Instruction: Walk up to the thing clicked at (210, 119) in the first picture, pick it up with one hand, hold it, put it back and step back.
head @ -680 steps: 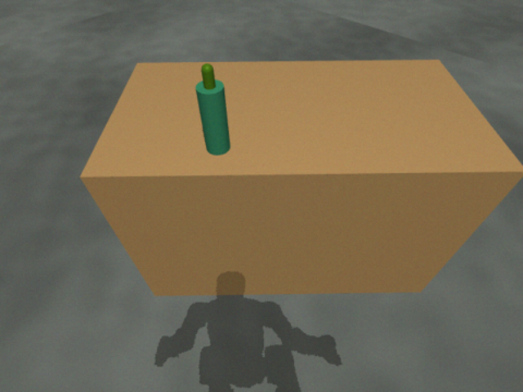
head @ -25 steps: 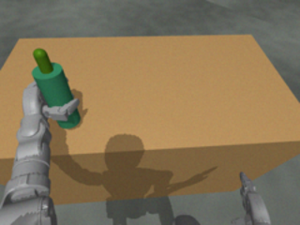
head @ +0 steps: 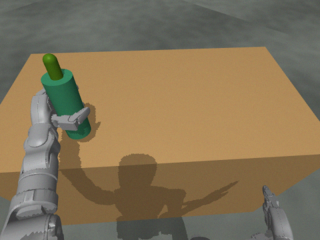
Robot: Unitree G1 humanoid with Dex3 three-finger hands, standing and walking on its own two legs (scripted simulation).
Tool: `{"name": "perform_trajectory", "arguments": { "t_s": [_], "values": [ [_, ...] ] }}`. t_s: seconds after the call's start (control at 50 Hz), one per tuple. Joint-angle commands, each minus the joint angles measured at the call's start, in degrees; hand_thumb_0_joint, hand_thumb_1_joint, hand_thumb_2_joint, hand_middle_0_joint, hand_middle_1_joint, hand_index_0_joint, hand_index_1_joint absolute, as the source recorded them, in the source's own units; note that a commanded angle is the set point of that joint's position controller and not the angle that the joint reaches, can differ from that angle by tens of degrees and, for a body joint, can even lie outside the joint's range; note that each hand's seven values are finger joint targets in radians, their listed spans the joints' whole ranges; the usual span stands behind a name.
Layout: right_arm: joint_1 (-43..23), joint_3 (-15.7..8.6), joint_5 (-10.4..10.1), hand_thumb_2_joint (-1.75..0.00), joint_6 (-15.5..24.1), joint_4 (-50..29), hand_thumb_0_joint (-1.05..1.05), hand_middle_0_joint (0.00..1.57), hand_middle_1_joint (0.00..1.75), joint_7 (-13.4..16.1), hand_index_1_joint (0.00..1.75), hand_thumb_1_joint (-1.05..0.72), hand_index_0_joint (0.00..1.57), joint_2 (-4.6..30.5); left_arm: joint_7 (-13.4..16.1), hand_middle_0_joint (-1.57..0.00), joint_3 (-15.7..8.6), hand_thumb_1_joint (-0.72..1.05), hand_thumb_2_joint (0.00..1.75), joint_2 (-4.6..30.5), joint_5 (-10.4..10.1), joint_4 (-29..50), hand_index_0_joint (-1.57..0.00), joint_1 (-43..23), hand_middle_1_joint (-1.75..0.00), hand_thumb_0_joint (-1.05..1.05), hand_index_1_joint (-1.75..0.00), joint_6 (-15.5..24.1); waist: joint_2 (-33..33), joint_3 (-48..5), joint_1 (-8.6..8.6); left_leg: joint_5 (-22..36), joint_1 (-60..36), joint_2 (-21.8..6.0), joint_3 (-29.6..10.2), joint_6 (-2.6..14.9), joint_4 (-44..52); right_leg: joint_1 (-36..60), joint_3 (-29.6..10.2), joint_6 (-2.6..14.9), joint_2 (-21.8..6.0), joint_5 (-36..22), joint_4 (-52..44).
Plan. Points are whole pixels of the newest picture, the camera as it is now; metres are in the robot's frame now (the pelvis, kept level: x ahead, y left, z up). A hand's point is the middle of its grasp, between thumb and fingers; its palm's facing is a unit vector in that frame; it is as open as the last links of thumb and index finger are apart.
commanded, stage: lift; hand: left
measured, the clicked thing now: (66, 99) +0.42 +0.21 +0.14
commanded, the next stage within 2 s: hold in 0.96 s
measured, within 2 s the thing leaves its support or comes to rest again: neither
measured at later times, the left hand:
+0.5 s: hand (60, 101) +0.37 +0.19 +0.19, palm faces +0.18 -0.98 -0.05, open 9.2 cm
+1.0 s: hand (51, 100) +0.33 +0.18 +0.23, palm faces +0.18 -0.98 -0.03, open 9.2 cm
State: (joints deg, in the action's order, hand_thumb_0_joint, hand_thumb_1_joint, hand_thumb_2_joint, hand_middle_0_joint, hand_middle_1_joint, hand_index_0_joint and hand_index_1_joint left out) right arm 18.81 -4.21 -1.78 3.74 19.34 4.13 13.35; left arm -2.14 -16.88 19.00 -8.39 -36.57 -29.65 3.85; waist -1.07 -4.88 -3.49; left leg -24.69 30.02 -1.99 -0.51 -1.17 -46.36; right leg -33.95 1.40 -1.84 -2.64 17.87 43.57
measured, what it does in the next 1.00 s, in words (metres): stands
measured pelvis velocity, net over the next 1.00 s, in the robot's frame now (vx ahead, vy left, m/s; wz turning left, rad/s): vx -0.01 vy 0.00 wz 0.02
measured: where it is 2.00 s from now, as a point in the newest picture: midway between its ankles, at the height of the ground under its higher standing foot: outside the picture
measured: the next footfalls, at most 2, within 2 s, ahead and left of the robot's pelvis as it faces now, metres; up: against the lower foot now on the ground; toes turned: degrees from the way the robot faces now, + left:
none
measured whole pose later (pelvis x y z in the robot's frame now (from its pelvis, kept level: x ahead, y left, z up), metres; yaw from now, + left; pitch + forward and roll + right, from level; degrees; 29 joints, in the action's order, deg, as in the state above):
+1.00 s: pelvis -0.01 +0.00 +0.02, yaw +1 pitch -2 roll +0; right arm 14.1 -4.9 -1.6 17.1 37.9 5.8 11.8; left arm 0.8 -14.5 14.3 -11.7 1.2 -19.5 -28.3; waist -4.1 -2.8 0.3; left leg -19.0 14.1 -1.1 -0.7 -0.9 -34.9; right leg -17.9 2.0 -2.0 -3.4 13.0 32.8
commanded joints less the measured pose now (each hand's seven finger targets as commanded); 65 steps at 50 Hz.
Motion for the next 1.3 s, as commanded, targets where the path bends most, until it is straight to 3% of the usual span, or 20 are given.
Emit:
{"name": "perform_trajectory", "arguments": {
  "t_s": [0.0, 0.08, 0.1, 0.14, 0.18, 0.2, 0.22, 0.34, 0.38, 0.44, 0.48, 0.52, 0.62, 0.64, 0.7, 1.02, 1.04, 1.16, 1.22, 1.28],
  "values": [
    [-3.86, -3.40, -0.04, -0.05, 3.69, -10.89, 0.00, 0.05, 0.05, 0.75, 0.05, 0.56, 0.05, 7.45, 0.77, -1.33, -4.01, 0.16, 1.38, 16.76, -2.01, 26.67, -1.36, -32.19, -1.50, 0.00, -1.51, 5.83, -6.05, -26.16, 0.61, 21.34, -10.47, 1.63, 0.96, 0.04, 7.03, 15.48, 1.08, 2.28, 1.78, -15.99, -4.21],
    [-2.45, -3.98, -0.15, -0.05, 4.04, -7.83, 0.00, 0.05, 0.05, 1.22, 0.05, 0.56, 0.05, 7.47, 1.40, -1.31, -4.01, 0.14, 1.37, 15.33, -2.50, 30.22, -1.34, -28.54, -1.49, 0.00, -1.49, 2.39, -5.03, -24.34, 0.98, 23.63, -10.81, 1.70, 1.18, 0.20, 7.40, 17.52, 1.18, 2.03, 1.72, -18.65, -4.61],
    [-3.46, -2.27, -0.31, -0.04, 4.46, -8.36, 0.00, 0.05, 0.05, 1.09, 0.05, 0.57, 0.05, 5.48, 1.47, -1.31, -2.60, 0.16, 1.37, 14.05, -2.48, 34.31, -1.34, -29.86, -1.49, 0.00, -1.49, 1.69, -5.21, -23.15, 1.33, 22.83, -11.20, 1.77, 1.39, 0.33, 7.91, 17.39, 1.29, 1.95, 1.80, -17.99, -5.21],
    [-2.49, -4.31, -0.27, -0.04, 4.75, -6.41, 0.00, 0.05, 0.05, 1.54, 0.05, 0.57, 0.05, 7.74, 2.16, -1.31, -4.22, 0.16, 1.36, 15.12, -2.53, 34.04, -1.34, -27.03, -1.49, 0.00, -1.49, -0.74, -3.93, -21.38, 1.22, 21.51, -10.76, 1.56, 1.01, 0.35, 8.90, 17.31, 1.68, 1.90, 1.95, -16.45, -5.78],
    [-5.90, -2.13, -0.49, -0.04, 5.49, -9.04, 0.00, 0.05, 0.05, 1.30, 0.05, 0.57, 0.05, 5.76, 1.84, -1.31, -1.42, 0.16, 1.38, 11.13, -2.53, 32.90, -1.34, -25.41, -1.50, 0.00, -1.50, -3.08, -2.78, -19.20, 1.45, 18.81, -10.52, 1.70, 1.21, 0.55, 9.78, 17.27, 1.59, 1.86, 1.90, -13.80, -7.16],
    [-4.54, -1.81, -0.58, -0.04, 5.84, -7.46, 0.00, 0.05, 0.05, 1.49, 0.05, 0.58, 0.05, 4.94, 1.92, -1.32, -2.22, 0.18, 1.39, 12.54, -2.86, 39.54, -1.35, -28.66, -1.50, 0.00, -1.50, -3.21, -3.43, -19.67, 1.55, 18.87, -12.03, 1.67, 1.16, 0.67, 10.25, 17.68, 1.90, 1.70, 2.01, -13.93, -7.36],
    [-2.56, -3.39, -0.47, -0.04, 5.65, -4.02, 0.00, 0.05, 0.05, 1.75, 0.05, 0.57, 0.05, 6.59, 2.20, -1.32, -4.16, 0.18, 1.38, 14.89, -2.41, 36.00, -1.35, -26.00, -1.50, 0.00, -1.50, -4.50, -3.36, -18.16, 1.79, 18.22, -11.48, 1.68, 1.21, 0.65, 10.65, 17.12, 1.97, 1.74, 2.03, -13.05, -7.64],
    [-5.61, -0.83, -0.45, -0.04, 8.13, -2.60, 0.00, 0.05, 0.05, 1.35, 0.05, 0.57, 0.05, 4.22, 1.72, -1.32, -1.49, 0.21, 1.39, 9.82, -3.26, 41.29, -1.35, -23.63, -1.51, 0.00, -1.51, -10.17, -2.59, -15.46, 2.48, 17.35, -13.22, 1.98, 1.33, 0.84, 12.67, 18.51, 2.26, 1.66, 1.91, -12.14, -9.62],
    [-6.23, -3.60, -0.21, -0.04, 9.04, -2.83, 0.00, 0.05, 0.05, 1.74, 0.05, 0.58, 0.05, 7.29, 2.03, -1.33, -2.73, 0.22, 1.39, 11.73, -3.08, 44.41, -1.36, -24.52, -1.51, 0.00, -1.51, -11.58, -1.10, -16.82, 1.98, 16.93, -14.48, 2.08, 1.54, 1.17, 13.10, 19.46, 2.26, 1.45, 1.91, -12.17, -10.51],
    [-7.03, -1.25, -0.17, -0.04, 10.08, -0.58, 0.00, 0.05, 0.05, 1.58, 0.05, 0.57, 0.05, 4.24, 2.21, -1.33, -2.09, 0.21, 1.39, 10.11, -3.27, 48.53, -1.36, -24.03, -1.51, 0.00, -1.51, -13.99, -2.95, -16.01, 3.20, 17.99, -15.44, 2.16, 1.52, 0.96, 13.70, 20.12, 2.38, 1.52, 1.78, -12.65, -10.99],
    [-7.87, -3.21, -0.03, -0.04, 11.00, -0.72, 0.00, 0.05, 0.05, 2.01, 0.05, 0.56, 0.05, 6.77, 2.55, -1.34, -2.82, 0.24, 1.39, 10.30, -3.54, 48.72, -1.37, -23.25, -1.51, 0.00, -1.51, -15.46, -0.25, -15.98, 2.38, 17.49, -15.92, 2.18, 1.24, 1.25, 14.26, 20.98, 2.53, 1.32, 1.82, -12.42, -11.71],
    [-7.92, -1.43, -0.09, -0.05, 11.62, 0.17, 0.00, 0.05, 0.05, 1.85, 0.05, 0.57, 0.05, 4.28, 2.70, -1.34, -3.04, 0.24, 1.41, 10.47, -3.42, 50.34, -1.37, -23.21, -1.52, 0.00, -1.52, -16.44, -1.37, -15.76, 2.96, 16.81, -16.22, 2.46, 1.42, 1.32, 14.59, 21.45, 2.27, 1.39, 1.62, -11.71, -12.45],
    [-10.09, -1.86, 0.05, -0.05, 13.24, 3.41, 0.00, 0.05, 0.05, 1.93, 0.05, 0.56, 0.05, 4.68, 2.78, -1.32, -2.27, 0.25, 1.39, 8.25, -3.88, 51.12, -1.35, -21.21, -1.50, 0.00, -1.50, -19.67, -1.64, -14.11, 3.56, 16.25, -15.98, 2.42, 1.12, 1.18, 16.03, 21.85, 2.41, 1.47, 1.55, -11.21, -13.14],
    [-10.04, -2.27, -0.03, -0.05, 13.58, 3.44, 0.00, 0.05, 0.05, 2.02, 0.05, 0.56, 0.05, 4.64, 3.10, -1.34, -3.73, 0.22, 1.38, 10.81, -3.97, 56.56, -1.36, -23.88, -1.50, 0.00, -1.50, -19.49, -3.84, -15.94, 3.58, 17.23, -17.43, 2.54, 1.42, 1.14, 15.77, 22.44, 2.32, 1.46, 1.49, -12.13, -13.25],
    [-9.86, -2.07, 0.18, -0.05, 14.09, 5.84, 0.00, 0.05, 0.05, 1.91, 0.05, 0.55, 0.05, 3.98, 3.13, -1.33, -2.60, 0.20, 1.38, 8.18, -4.00, 53.37, -1.35, -20.68, -1.50, 0.00, -1.50, -21.23, -2.03, -13.06, 3.39, 17.63, -16.35, 2.42, 1.04, 1.05, 16.33, 22.32, 2.64, 1.52, 1.67, -12.08, -13.59],
    [-12.09, -2.31, 0.12, -0.05, 17.80, 10.42, 0.00, 0.05, 0.05, 2.31, 0.05, 0.54, 0.05, 4.24, 2.73, -1.30, -2.54, 0.14, 1.33, 7.11, -4.80, 57.55, -1.33, -21.00, -1.47, 0.00, -1.47, -26.63, -1.70, -12.93, 3.49, 14.64, -18.32, 2.81, 0.72, 1.44, 18.15, 22.15, 2.87, 1.25, 1.67, -9.55, -15.83],
    [-12.18, -3.53, 0.19, -0.05, 18.07, 11.04, 0.00, 0.05, 0.05, 2.38, 0.05, 0.54, 0.05, 5.64, 2.76, -1.29, -4.00, 0.13, 1.32, 8.91, -4.88, 58.91, -1.32, -21.72, -1.46, 0.00, -1.46, -26.59, -1.45, -12.88, 3.58, 14.66, -18.23, 2.76, 0.65, 1.41, 18.34, 22.18, 2.89, 1.29, 1.74, -9.41, -15.81],
    [-14.12, -2.93, 0.11, -0.05, 18.93, 9.68, 0.00, 0.05, 0.05, 2.60, 0.05, 0.53, 0.05, 4.87, 2.59, -1.25, -2.69, 0.10, 1.24, 5.92, -5.44, 57.65, -1.27, -19.55, -1.39, 0.00, -1.40, -28.07, -1.56, -11.75, 4.06, 14.64, -17.66, 2.94, 0.72, 1.25, 18.67, 22.47, 2.92, 1.31, 1.70, -9.26, -16.37],
    [-10.96, -2.37, 0.05, -0.06, 19.08, 11.19, 0.00, 0.05, 0.05, 2.44, 0.05, 0.53, 0.05, 3.47, 3.09, -1.25, -4.60, 0.08, 1.23, 10.02, -4.86, 64.72, -1.27, -24.22, -1.39, 0.00, -1.39, -27.92, -3.99, -13.61, 3.83, 16.11, -19.23, 2.87, 0.74, 1.10, 18.35, 22.77, 3.02, 1.42, 1.76, -10.64, -15.75],
    [-14.09, -3.24, 0.13, -0.06, 19.63, 9.76, 0.00, 0.05, 0.05, 2.63, 0.05, 0.53, 0.05, 4.66, 2.81, -1.24, -2.02, 0.09, 1.24, 4.53, -5.38, 59.19, -1.26, -19.14, -1.39, 0.00, -1.40, -29.78, -0.55, -12.45, 3.81, 16.38, -18.51, 3.07, 0.84, 1.45, 18.00, 23.14, 3.02, 1.25, 1.79, -10.77, -16.16]
  ]
}}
